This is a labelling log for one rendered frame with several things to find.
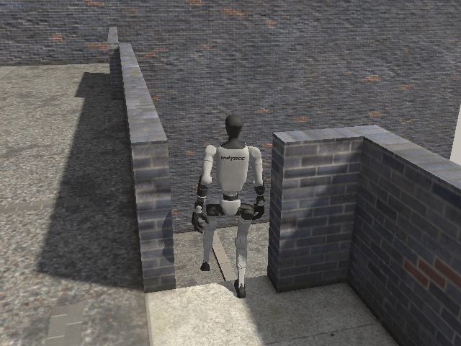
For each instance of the robot left forearm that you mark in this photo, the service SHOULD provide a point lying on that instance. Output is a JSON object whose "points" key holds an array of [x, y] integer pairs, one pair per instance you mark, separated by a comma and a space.
{"points": [[200, 197]]}

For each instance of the robot left shin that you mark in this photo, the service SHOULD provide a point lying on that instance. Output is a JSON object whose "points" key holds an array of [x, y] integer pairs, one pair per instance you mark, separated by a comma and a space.
{"points": [[207, 243]]}

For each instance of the robot right forearm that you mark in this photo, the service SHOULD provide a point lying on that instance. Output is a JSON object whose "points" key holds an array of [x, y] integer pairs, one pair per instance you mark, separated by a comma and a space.
{"points": [[260, 194]]}

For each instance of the robot shin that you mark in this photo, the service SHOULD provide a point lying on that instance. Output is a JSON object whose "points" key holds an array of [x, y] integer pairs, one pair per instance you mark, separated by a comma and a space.
{"points": [[241, 261], [207, 243]]}

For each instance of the robot left upper arm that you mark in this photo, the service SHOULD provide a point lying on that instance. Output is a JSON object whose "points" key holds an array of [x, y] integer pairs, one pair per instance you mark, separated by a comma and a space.
{"points": [[207, 161]]}

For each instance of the robot right upper arm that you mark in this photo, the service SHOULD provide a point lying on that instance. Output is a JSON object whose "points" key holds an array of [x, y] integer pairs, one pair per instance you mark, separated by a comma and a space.
{"points": [[255, 154]]}

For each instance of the left robot hand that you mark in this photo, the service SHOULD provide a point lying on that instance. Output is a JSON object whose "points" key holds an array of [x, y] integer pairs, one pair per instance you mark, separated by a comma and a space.
{"points": [[195, 222]]}

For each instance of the robot right shin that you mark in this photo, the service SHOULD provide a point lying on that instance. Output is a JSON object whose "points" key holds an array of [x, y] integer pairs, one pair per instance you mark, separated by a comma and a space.
{"points": [[241, 261]]}

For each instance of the right robot hand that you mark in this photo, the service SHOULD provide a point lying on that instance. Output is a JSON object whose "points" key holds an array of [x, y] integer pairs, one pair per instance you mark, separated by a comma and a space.
{"points": [[259, 209]]}

